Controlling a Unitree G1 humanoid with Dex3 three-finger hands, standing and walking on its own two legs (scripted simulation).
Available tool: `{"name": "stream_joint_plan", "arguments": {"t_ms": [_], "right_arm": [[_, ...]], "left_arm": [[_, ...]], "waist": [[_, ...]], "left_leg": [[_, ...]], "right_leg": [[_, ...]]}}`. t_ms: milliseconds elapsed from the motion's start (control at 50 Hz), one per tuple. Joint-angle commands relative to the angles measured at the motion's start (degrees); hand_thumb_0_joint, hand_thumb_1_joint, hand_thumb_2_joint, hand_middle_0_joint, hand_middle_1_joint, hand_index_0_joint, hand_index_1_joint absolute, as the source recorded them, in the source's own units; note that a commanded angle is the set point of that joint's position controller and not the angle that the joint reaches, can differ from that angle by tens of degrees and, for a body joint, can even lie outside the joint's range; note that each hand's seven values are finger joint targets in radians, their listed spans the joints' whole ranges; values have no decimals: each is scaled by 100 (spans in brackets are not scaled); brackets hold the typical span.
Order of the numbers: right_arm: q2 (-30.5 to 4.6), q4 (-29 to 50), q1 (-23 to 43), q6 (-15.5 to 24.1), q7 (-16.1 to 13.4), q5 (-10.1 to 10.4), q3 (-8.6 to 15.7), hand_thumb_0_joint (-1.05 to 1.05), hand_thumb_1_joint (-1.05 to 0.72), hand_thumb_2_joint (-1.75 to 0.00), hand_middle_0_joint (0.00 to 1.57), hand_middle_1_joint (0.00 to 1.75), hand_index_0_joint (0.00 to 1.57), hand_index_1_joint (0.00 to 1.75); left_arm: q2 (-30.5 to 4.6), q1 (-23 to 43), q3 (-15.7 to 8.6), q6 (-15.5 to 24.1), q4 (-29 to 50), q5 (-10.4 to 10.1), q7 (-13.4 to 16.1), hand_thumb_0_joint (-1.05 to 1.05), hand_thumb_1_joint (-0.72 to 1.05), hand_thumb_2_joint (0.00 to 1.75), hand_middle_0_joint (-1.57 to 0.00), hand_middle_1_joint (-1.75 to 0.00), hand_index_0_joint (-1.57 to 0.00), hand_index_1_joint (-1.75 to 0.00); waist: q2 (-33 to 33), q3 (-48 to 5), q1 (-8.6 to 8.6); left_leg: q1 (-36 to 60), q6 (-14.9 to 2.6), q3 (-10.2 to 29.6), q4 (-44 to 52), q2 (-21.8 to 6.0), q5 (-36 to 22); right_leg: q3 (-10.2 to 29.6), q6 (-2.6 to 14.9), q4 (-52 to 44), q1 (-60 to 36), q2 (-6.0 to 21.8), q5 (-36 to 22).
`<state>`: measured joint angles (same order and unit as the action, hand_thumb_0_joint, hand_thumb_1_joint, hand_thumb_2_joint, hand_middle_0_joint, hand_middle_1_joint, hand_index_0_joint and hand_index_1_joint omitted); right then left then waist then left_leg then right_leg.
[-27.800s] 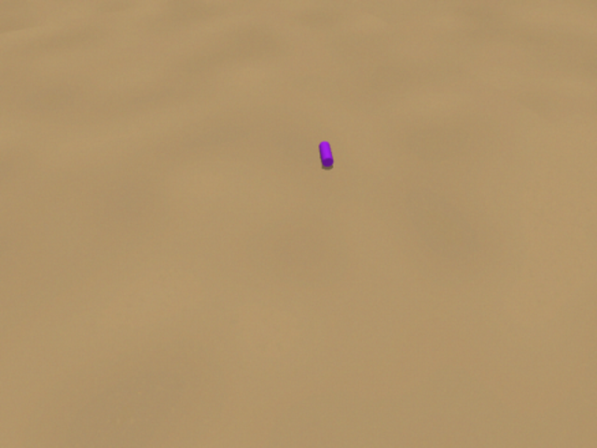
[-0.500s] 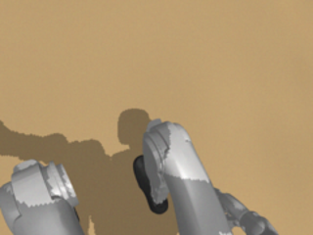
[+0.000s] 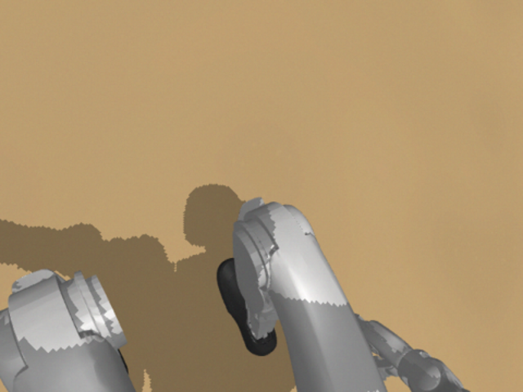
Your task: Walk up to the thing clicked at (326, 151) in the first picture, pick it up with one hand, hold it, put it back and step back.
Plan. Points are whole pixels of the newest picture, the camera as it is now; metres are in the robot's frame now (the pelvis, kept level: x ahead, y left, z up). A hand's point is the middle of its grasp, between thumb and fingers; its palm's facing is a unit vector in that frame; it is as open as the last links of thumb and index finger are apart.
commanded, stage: open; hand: left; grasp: from above
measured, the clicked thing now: out of the picture +0.44 +0.36 -0.27
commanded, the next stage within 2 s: withdraw in 0.62 s
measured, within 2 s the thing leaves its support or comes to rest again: rests again in 0.16 s
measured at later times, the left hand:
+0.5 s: hand out of the picture +0.42 +0.36 -0.24, palm faces -0.43 -0.19 -0.88, open 12.8 cm
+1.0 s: hand out of the picture +0.44 +0.37 -0.21, palm faces -0.34 -0.15 -0.93, open 14.0 cm
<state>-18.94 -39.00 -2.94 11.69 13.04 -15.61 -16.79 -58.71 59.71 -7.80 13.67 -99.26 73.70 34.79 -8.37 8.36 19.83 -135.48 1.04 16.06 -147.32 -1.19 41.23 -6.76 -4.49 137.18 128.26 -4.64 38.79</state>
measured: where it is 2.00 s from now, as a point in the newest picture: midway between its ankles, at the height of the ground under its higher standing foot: (191, 360)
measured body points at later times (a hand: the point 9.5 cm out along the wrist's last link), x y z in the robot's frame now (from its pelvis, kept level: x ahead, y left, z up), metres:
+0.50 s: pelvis +0.00 +0.00 +0.00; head +0.27 +0.14 +0.33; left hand +0.44 +0.36 -0.19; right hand +0.09 -0.26 -0.06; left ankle +0.06 +0.13 -0.26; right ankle +0.12 -0.13 -0.26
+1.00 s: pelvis +0.00 +0.00 +0.01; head +0.26 +0.14 +0.35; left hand +0.45 +0.38 -0.15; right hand +0.09 -0.26 -0.06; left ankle +0.06 +0.13 -0.26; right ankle +0.11 -0.13 -0.26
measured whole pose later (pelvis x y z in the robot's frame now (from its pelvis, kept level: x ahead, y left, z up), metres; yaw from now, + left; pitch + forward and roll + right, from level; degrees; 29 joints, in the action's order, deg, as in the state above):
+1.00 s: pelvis +0.00 +0.00 +0.01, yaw +1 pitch +30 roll -14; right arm -18.6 -38.9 -5.3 9.8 13.2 -14.4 -14.0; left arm -56.0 54.0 -10.1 13.9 -84.7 73.0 30.0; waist -6.2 4.8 17.3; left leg -135.7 1.6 15.8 -146.0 -0.7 41.5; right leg -6.9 -3.5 136.5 128.4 -3.6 39.6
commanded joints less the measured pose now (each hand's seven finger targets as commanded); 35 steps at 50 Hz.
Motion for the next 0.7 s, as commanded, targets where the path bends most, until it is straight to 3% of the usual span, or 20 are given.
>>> {"name": "stream_joint_plan", "arguments": {"t_ms": [0,60,100,120,140,200,240,260,320,340,360,460,520,540,580,680], "right_arm": [[-1870,-62,-1016,-14,-60,23,555,0,-89,-90,20,30,20,30],[-1902,7,-974,2,-41,16,573,0,-89,-90,20,30,20,30],[-1936,29,-956,-20,-66,44,580,0,-89,-90,20,30,20,30],[-1861,31,-950,-8,-49,51,549,0,-89,-90,20,30,20,30],[-1923,14,-973,-34,-62,25,569,0,-89,-90,20,30,20,30],[-1899,14,-1067,-87,-80,12,549,0,-89,-90,20,30,20,30],[-1890,2,-1081,-99,-73,1,566,0,-89,-90,20,30,20,30],[-1859,5,-1000,-104,-80,15,565,0,-89,-90,20,30,20,30],[-1872,-18,-1096,-123,-83,-3,551,0,-89,-90,20,30,20,30],[-1876,-16,-1048,-142,-92,-9,564,0,-89,-90,20,30,20,30],[-1812,-46,-1037,-119,-70,9,537,0,-89,-90,20,30,20,30],[-1879,-29,-1074,-96,-61,5,565,0,-89,-90,20,30,20,30],[-1886,7,-1002,-47,-31,17,588,0,-89,-90,20,30,20,30],[-1901,23,-1010,-60,-31,2,582,0,-89,-90,20,30,20,30],[-1846,-25,-985,-58,-25,26,575,0,-89,-90,20,30,20,30],[-1885,29,-1022,-57,-32,18,567,0,-89,-90,20,30,20,30]], "left_arm": [[-1326,1350,5,-5,640,-126,196,0,3,53,-55,-52,-56,-51],[-1284,1255,53,-51,420,-89,85,0,-5,59,-49,-58,-50,-58],[-1393,1304,-8,-5,628,-147,57,0,-9,62,-46,-62,-46,-62],[-1249,1437,128,20,712,-159,16,0,-11,64,-44,-64,-44,-64],[-1440,1257,-63,32,572,-174,39,0,-14,66,-41,-66,-42,-66],[-1543,1227,-163,120,687,-115,21,0,-18,70,-38,-70,-38,-70],[-1376,1222,-52,153,668,-88,-6,0,-22,74,-34,-73,-34,-73],[-1293,1191,34,163,654,-77,-7,0,-25,76,-32,-75,-32,-75],[-1468,1251,-101,195,749,-91,50,0,-30,80,-27,-80,-27,-80],[-1492,1186,-117,209,801,-57,76,0,-32,82,-26,-81,-26,-81],[-1293,1414,116,227,882,-58,62,0,-34,83,-25,-81,-24,-82],[-1477,1236,-107,156,880,-44,167,0,-40,89,-18,-88,-18,-88],[-1366,1224,2,73,697,4,157,0,-45,92,-13,-93,-13,-93],[-1449,1252,-116,67,836,-46,188,0,-45,92,-12,-95,-13,-94],[-1382,1248,-28,17,869,-88,184,0,-47,94,-11,-96,-11,-96],[-1255,1183,47,-66,598,-125,99,0,-51,97,-7,-101,-7,-100]], "waist": [[3135,-3743,177],[3106,-3548,251],[3157,-3628,175],[3225,-3521,214],[3091,-3595,176],[3048,-3748,191],[3096,-3657,276],[3071,-3734,227],[3189,-3774,247],[3209,-3837,161],[3232,-3669,227],[3264,-3783,139],[3192,-3668,201],[3271,-3799,148],[3311,-3822,83],[2954,-3704,226]], "left_leg": [[2985,-89,-690,1620,-162,-1356],[2973,-91,-670,1620,-168,-1196],[2982,-82,-645,1690,-161,-1192],[2922,-84,-660,1653,-158,-1183],[2931,-92,-632,1684,-170,-1161],[2947,-98,-673,1595,-165,-1337],[2993,-84,-651,1589,-171,-1460],[3034,-90,-656,1548,-185,-1509],[3115,-75,-652,1576,-181,-1607],[3095,-85,-678,1579,-184,-1575],[3051,-79,-700,1550,-178,-1494],[3158,-61,-713,1607,-162,-1582],[3116,-73,-697,1561,-184,-1495],[3146,-67,-682,1625,-173,-1505],[3134,-68,-705,1623,-176,-1525],[2807,-138,-730,1540,-162,-1359]], "right_leg": [[-928,529,-1031,-1861,-160,-1551],[-928,539,-1035,-1758,-153,-1414],[-925,540,-1060,-1794,-147,-1389],[-914,547,-1022,-1734,-137,-1410],[-931,531,-1090,-1844,-143,-1383],[-919,508,-1089,-2016,-144,-1555],[-931,510,-1056,-1984,-142,-1649],[-907,509,-1084,-2010,-163,-1692],[-944,508,-1062,-2050,-141,-1772],[-911,515,-1104,-2100,-163,-1749],[-915,531,-1054,-1905,-155,-1690],[-933,525,-1057,-1960,-139,-1718],[-930,527,-1036,-1833,-156,-1650],[-931,535,-1055,-1918,-152,-1654],[-907,548,-1045,-1877,-157,-1672],[-861,513,-1139,-1979,-180,-1592]]}}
